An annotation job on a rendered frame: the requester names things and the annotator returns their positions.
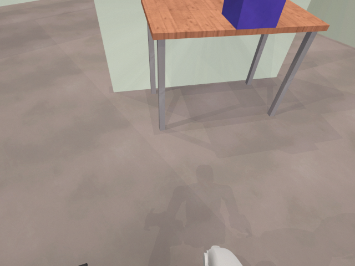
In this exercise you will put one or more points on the table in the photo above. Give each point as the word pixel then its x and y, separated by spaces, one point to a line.
pixel 178 19

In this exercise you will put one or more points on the right robot thigh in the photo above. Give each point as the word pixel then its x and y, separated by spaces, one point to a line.
pixel 220 257

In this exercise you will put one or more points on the carton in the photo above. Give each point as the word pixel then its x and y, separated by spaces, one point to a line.
pixel 253 14

